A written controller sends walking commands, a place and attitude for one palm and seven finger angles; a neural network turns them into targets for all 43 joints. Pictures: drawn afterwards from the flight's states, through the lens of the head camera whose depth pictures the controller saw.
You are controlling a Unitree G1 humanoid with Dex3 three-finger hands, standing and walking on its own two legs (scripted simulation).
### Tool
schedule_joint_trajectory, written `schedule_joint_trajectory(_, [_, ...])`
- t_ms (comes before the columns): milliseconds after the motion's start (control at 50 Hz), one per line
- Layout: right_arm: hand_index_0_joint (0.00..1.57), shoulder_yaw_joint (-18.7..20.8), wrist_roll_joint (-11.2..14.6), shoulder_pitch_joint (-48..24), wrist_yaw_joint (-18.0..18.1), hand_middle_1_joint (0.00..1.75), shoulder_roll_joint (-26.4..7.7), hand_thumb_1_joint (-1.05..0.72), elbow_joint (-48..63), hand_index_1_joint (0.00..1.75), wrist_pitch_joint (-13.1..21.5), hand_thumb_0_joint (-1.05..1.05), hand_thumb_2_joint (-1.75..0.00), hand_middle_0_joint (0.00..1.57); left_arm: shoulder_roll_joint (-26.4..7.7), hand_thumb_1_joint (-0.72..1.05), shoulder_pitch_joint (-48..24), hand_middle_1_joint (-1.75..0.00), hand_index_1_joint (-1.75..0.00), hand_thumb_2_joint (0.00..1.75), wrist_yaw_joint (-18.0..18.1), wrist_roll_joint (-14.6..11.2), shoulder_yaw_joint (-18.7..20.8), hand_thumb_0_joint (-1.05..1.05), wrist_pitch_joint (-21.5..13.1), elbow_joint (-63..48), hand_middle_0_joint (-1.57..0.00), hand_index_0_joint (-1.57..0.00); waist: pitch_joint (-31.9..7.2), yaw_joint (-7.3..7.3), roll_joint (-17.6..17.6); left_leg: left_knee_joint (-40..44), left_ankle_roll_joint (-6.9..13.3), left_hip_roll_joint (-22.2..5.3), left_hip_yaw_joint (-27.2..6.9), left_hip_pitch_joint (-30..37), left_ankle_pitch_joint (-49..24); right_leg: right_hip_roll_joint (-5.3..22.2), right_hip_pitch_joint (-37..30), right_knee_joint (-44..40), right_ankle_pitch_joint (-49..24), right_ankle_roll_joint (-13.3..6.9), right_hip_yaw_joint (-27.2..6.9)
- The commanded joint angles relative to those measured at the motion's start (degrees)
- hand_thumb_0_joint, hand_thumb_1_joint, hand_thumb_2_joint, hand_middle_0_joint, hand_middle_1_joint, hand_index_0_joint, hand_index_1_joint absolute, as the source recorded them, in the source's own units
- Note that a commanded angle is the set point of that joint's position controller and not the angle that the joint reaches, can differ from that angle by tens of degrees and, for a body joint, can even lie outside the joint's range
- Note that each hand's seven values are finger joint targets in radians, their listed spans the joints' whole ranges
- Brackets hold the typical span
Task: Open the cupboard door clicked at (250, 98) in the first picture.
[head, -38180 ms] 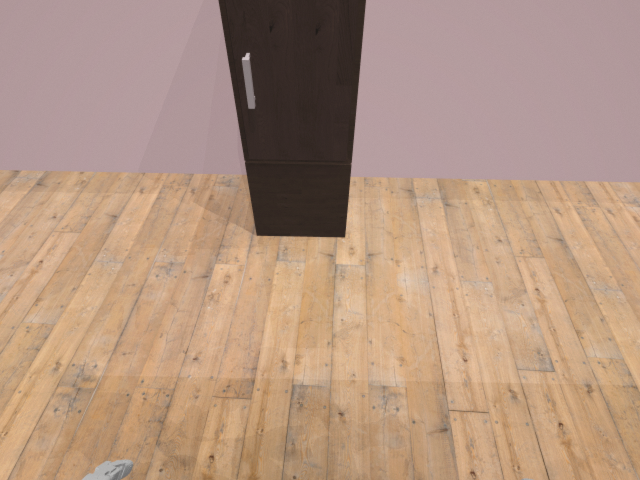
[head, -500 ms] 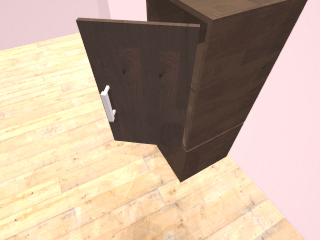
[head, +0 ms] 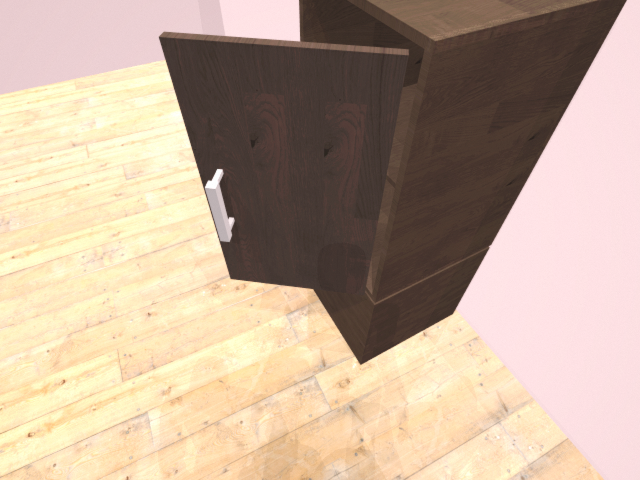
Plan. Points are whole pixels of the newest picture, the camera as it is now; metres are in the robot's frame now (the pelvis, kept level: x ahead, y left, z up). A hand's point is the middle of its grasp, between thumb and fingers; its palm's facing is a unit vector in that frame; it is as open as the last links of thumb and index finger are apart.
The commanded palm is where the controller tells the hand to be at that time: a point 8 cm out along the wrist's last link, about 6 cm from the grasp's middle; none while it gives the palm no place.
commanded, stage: shuffle to correct the standing spot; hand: left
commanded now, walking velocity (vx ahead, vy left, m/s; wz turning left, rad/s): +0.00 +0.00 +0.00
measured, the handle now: (222, 206) +0.58 +0.23 -0.06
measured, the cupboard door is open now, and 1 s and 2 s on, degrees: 54 54 54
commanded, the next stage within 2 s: come to a stop and stand still in 0.24 s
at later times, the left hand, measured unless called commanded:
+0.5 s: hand out of the picture -0.01 +0.22 -0.19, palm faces +0.01 -0.98 -0.20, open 7.4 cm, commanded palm none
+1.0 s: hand out of the picture +0.07 +0.19 -0.18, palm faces -0.01 -0.98 -0.22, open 7.2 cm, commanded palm none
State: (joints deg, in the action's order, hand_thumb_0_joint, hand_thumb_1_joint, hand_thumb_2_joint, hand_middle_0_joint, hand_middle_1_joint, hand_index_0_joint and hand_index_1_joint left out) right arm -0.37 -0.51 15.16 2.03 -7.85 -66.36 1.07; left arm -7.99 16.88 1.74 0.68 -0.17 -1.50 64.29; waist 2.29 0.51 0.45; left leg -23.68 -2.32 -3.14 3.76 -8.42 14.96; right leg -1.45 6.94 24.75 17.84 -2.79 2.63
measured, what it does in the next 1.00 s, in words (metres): stands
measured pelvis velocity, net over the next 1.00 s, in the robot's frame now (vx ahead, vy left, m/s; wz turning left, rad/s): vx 0.03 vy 0.01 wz -0.05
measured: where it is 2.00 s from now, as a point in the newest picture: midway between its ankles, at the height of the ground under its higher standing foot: outside the picture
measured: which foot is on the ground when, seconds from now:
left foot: down 0.00-1.00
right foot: down 0.00-1.00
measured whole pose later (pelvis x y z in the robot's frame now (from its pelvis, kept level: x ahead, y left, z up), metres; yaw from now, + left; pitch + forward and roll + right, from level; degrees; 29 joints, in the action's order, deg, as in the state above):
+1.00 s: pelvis +0.03 +0.01 +0.00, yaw -3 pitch +0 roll +0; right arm 0.4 -0.8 15.8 2.6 -6.5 -66.9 1.2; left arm -9.7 12.6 2.3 0.7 1.4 -1.2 62.8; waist 2.0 0.0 0.5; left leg -24.0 -1.7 -3.5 7.0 -5.0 18.4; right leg -0.7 10.6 26.9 16.3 -3.0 5.8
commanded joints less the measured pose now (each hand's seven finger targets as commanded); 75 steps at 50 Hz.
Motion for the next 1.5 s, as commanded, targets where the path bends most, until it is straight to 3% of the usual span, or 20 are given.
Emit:
schedule_joint_trajectory(0, [0.20,0.92,-0.16,3.85,0.56,0.30,-4.37,-0.90,0.92,0.30,0.59,0.00,-0.90,0.20,-5.69,0.90,4.73,-0.30,-0.30,0.90,0.66,-0.03,1.20,0.00,-0.56,-1.23,-0.20,-0.20,0.01,-0.09,0.23,1.45,2.96,-3.59,-2.85,1.38,-14.47,7.31,2.12,-3.76,-21.74,0.29,-5.41])
schedule_joint_trajectory(140, [0.20,1.35,-0.46,4.57,0.20,0.30,-5.25,-0.90,1.68,0.30,0.13,0.00,-0.90,0.20,-7.06,0.90,5.46,-0.30,-0.30,0.90,0.64,0.27,2.14,0.00,-0.31,-1.16,-0.20,-0.20,1.78,0.66,-0.60,-0.44,2.63,-2.48,-1.01,-1.97,-6.62,8.85,2.13,-3.45,-16.16,-1.89,-9.11])
schedule_joint_trajectory(240, [0.20,1.80,-0.59,2.87,-0.28,0.30,-4.48,-0.90,4.09,0.30,-0.58,0.00,-0.90,0.20,-8.84,0.90,7.14,-0.30,-0.30,0.90,0.73,0.36,3.45,0.00,0.09,-1.37,-0.20,-0.20,4.82,1.79,5.97,-6.76,1.52,0.20,1.88,-9.66,2.91,14.61,0.27,-7.31,-14.95,-5.79,-17.72])
schedule_joint_trajectory(300, [0.20,2.16,-0.51,3.45,-0.32,0.30,-4.53,-0.90,5.03,0.30,-0.67,0.00,-0.90,0.20,-9.09,0.90,6.71,-0.30,-0.30,0.90,0.93,0.52,4.12,0.00,0.24,-2.19,-0.20,-0.20,5.23,1.49,7.06,-7.09,1.43,-0.32,1.75,-9.68,4.04,15.96,1.30,-6.35,-17.25,-7.34,-18.53])
schedule_joint_trajectory(340, [0.20,2.10,-0.47,5.58,-0.39,0.30,-4.35,-0.90,4.68,0.30,-0.23,0.00,-0.90,0.20,-8.41,0.90,4.90,-0.30,-0.30,0.90,0.87,0.50,4.13,0.00,0.41,-2.96,-0.20,-0.20,4.07,0.00,5.65,-2.08,1.82,-0.58,1.20,-4.08,-0.10,13.25,4.79,-3.21,-17.70,-5.84,-14.96])
schedule_joint_trajectory(360, [0.20,2.14,-0.59,8.14,-0.28,0.30,-4.96,-0.90,3.97,0.30,0.31,0.00,-0.90,0.20,-7.00,0.90,3.87,-0.30,-0.30,0.90,0.74,0.57,3.81,0.00,0.55,-3.45,-0.20,-0.20,3.08,-1.09,2.98,0.11,2.55,-2.35,-0.11,1.03,-7.71,9.24,7.31,0.63,-17.33,-3.91,-10.77])
schedule_joint_trajectory(400, [0.20,2.60,-0.88,12.52,0.35,0.30,-7.85,-0.90,2.26,0.30,0.97,0.00,-0.90,0.20,-3.51,0.90,2.28,-0.30,-0.30,0.90,0.59,0.58,2.89,0.00,0.87,-4.22,-0.20,-0.20,1.19,-1.96,-8.22,2.32,7.54,-10.28,-7.10,7.53,-26.92,2.75,13.03,9.89,-1.47,-0.02,-1.80])
schedule_joint_trajectory(440, [0.20,2.20,-0.87,12.01,0.97,0.30,-7.41,-0.90,2.26,0.30,0.92,0.00,-0.90,0.20,-2.78,0.90,1.76,-0.30,-0.30,0.90,0.68,0.49,2.50,0.00,1.28,-4.53,-0.20,-0.20,1.48,-1.87,-9.88,4.65,12.36,-14.74,-10.74,8.58,-39.61,2.83,17.85,20.51,13.10,1.25,-1.58])
schedule_joint_trajectory(480, [0.20,1.73,-0.89,9.32,1.38,0.30,-6.42,-0.90,3.04,0.30,1.21,0.00,-0.90,0.20,-2.46,0.90,2.05,-0.30,-0.30,0.90,0.46,0.32,2.55,0.00,1.46,-3.90,-0.20,-0.20,1.64,-0.88,-7.29,3.97,13.59,-15.01,-9.17,6.20,-43.17,4.81,16.93,23.12,13.13,1.37,-2.84])
schedule_joint_trajectory(580, [0.20,2.44,-0.93,5.36,1.38,0.30,-7.54,-0.90,3.30,0.30,0.68,0.00,-0.90,0.20,-2.38,0.90,2.50,-0.30,-0.30,0.90,-0.37,0.24,2.98,0.00,1.66,-3.70,-0.20,-0.20,-0.04,0.10,-6.81,0.86,10.35,-11.93,-4.45,3.80,-39.04,4.60,10.07,10.26,1.39,1.85,0.56])
schedule_joint_trajectory(620, [0.20,2.66,-0.63,5.30,1.39,0.30,-7.24,-0.90,2.86,0.30,0.63,0.00,-0.90,0.20,-3.63,0.90,4.79,-0.30,-0.30,0.90,-0.36,0.52,3.27,0.00,1.09,-3.01,-0.20,-0.20,-1.28,1.24,-2.26,-3.14,7.19,-9.36,-2.58,0.86,-31.64,5.31,4.04,1.86,-13.86,1.37,-0.91])
schedule_joint_trajectory(660, [0.20,2.46,-0.05,5.95,1.14,0.30,-4.30,-0.90,3.26,0.30,0.47,0.00,-0.90,0.20,-6.64,0.90,5.81,-0.30,-0.30,0.90,0.13,0.48,3.37,0.00,0.51,-2.76,-0.20,-0.20,-3.35,0.60,5.09,-5.24,3.48,-3.84,1.27,-5.33,-12.00,12.66,-2.04,3.79,-37.15,-1.63,-7.67])
schedule_joint_trajectory(680, [0.20,2.28,0.07,6.13,0.97,0.30,-2.83,-0.90,2.78,0.30,0.24,0.00,-0.90,0.20,-7.11,0.90,5.10,-0.30,-0.30,0.90,0.24,0.23,3.02,0.00,0.45,-2.51,-0.20,-0.20,-3.60,-0.01,6.62,-4.87,2.69,-2.48,1.63,-5.13,-5.42,14.35,-2.06,3.29,-39.55,-2.86,-7.94])
schedule_joint_trajectory(700, [0.20,2.13,-0.03,6.23,0.99,0.30,-1.79,-0.90,2.18,0.30,-0.18,0.00,-0.90,0.20,-6.57,0.90,4.58,-0.30,-0.30,0.90,0.48,0.18,2.90,0.00,0.25,-2.33,-0.20,-0.20,-3.73,-0.30,10.59,-5.29,2.32,-1.95,1.67,-4.40,-2.91,13.50,-2.10,2.15,-40.26,-3.14,-7.80])
schedule_joint_trajectory(740, [0.20,1.92,-0.05,6.85,0.79,0.30,-1.50,-0.90,1.05,0.30,-0.20,0.00,-0.90,0.20,-6.22,0.90,2.75,-0.30,-0.30,0.90,0.67,-0.02,2.67,0.00,0.17,-2.71,-0.20,-0.20,-2.65,-0.67,7.25,-3.42,2.14,-2.38,1.05,-2.51,-5.33,12.40,0.13,1.54,-37.52,-2.68,-6.46])
schedule_joint_trajectory(800, [0.20,1.74,-0.39,7.19,0.87,0.30,-1.80,-0.90,-0.34,0.30,0.43,0.00,-0.90,0.20,-5.02,0.90,0.75,-0.30,-0.30,0.90,0.73,-0.20,2.25,0.00,0.09,-3.29,-0.20,-0.20,-1.62,-0.62,-1.30,0.48,2.85,-4.82,-0.67,1.04,-18.25,8.53,1.96,2.21,-29.86,-0.77,-3.41])
schedule_joint_trajectory(840, [0.20,1.69,-0.39,6.80,0.94,0.30,-2.20,-0.90,-0.49,0.30,0.57,0.00,-0.90,0.20,-5.33,0.90,0.68,-0.30,-0.30,0.90,0.71,-0.18,2.32,0.00,0.10,-3.09,-0.20,-0.20,-1.24,-0.36,-3.94,1.08,3.08,-5.19,-0.80,1.51,-19.80,7.95,2.11,1.39,-26.22,-0.32,-3.29])
schedule_joint_trajectory(1040, [0.20,1.29,-0.38,5.70,0.70,0.30,-2.91,-0.90,-0.16,0.30,0.26,0.00,-0.90,0.20,-5.77,0.90,1.50,-0.30,-0.30,0.90,0.56,-0.06,1.67,0.00,-0.39,-1.69,-0.20,-0.20,0.35,-0.39,0.24,3.88,2.67,-4.59,-0.70,1.47,-10.11,8.47,1.50,-3.94,-23.49,0.11,-4.12])
schedule_joint_trajectory(1340, [0.20,0.83,-0.32,6.51,0.43,0.30,-2.40,-0.90,-0.30,0.30,-0.20,0.00,-0.90,0.20,-4.74,0.90,4.90,-0.30,-0.30,0.90,0.66,-0.15,1.03,0.00,-0.56,-0.16,-0.20,-0.20,2.86,-0.34,0.37,4.90,2.43,-3.50,-0.63,0.23,-3.70,8.10,3.67,-8.80,-11.38,0.56,-5.66])
schedule_joint_trajectory(1480, [0.20,0.77,-0.31,7.84,0.43,0.30,-1.59,-0.90,-0.49,0.30,0.06,0.00,-0.90,0.20,-3.86,0.90,6.07,-0.30,-0.30,0.90,0.70,-0.16,0.98,0.00,-0.67,0.20,-0.20,-0.20,2.64,-0.23,-0.26,5.16,2.49,-3.63,-0.84,-0.68,-4.22,7.90,3.22,-8.60,-10.69,0.31,-4.98])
